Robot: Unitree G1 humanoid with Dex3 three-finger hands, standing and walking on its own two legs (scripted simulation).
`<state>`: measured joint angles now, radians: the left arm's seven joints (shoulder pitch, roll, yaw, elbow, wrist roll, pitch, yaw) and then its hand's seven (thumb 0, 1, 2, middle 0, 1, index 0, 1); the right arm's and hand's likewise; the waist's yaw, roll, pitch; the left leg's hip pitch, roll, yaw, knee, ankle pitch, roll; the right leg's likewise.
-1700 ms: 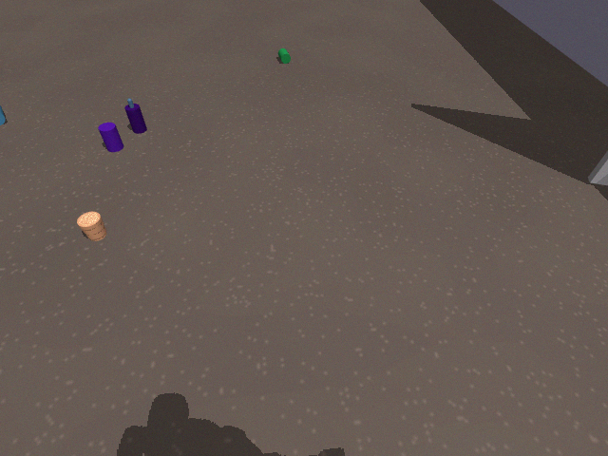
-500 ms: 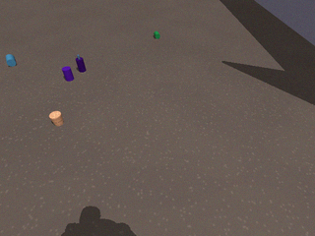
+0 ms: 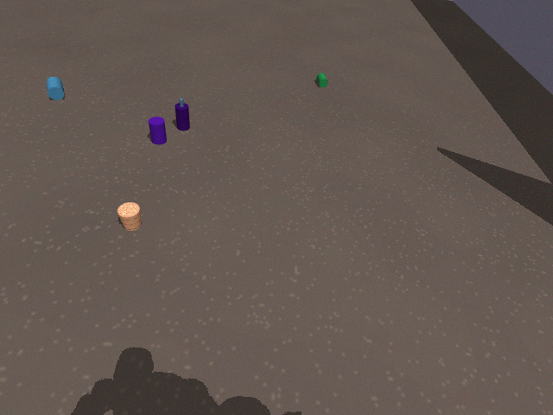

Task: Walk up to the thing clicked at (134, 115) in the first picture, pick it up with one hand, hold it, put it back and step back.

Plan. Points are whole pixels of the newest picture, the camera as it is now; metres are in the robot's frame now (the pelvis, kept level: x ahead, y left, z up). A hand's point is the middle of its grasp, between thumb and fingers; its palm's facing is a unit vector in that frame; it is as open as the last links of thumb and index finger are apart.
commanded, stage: walk up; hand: left
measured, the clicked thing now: (182, 113) +1.94 +0.39 -0.68
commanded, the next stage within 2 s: none
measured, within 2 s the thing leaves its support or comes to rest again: neither
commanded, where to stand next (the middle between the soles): +1.63 +0.12 m, yaw +8 degrees
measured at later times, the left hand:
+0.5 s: hand (123, 289) +0.41 +0.26 -0.13, palm faces +0.13 -0.94 -0.33, open 7.4 cm
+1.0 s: hand (115, 206) +0.64 +0.34 -0.15, palm faces +0.10 -0.95 -0.31, open 7.4 cm
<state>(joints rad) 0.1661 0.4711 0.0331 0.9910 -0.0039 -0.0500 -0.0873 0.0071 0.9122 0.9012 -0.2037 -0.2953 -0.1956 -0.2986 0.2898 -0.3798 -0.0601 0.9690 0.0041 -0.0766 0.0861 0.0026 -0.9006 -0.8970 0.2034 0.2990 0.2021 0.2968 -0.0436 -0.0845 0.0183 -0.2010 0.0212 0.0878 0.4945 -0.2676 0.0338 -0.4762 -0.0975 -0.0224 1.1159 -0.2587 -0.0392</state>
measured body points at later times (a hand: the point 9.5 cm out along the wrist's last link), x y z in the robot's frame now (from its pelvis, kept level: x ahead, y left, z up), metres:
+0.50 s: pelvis +0.33 -0.01 -0.01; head +0.35 -0.01 +0.44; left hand +0.40 +0.31 -0.11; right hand +0.44 -0.32 -0.12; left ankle +0.25 +0.12 -0.65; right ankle +0.37 -0.10 -0.74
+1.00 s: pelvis +0.63 +0.07 +0.00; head +0.64 +0.09 +0.45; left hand +0.64 +0.39 -0.13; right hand +0.76 -0.22 -0.09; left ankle +0.63 +0.17 -0.74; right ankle +0.65 -0.10 -0.66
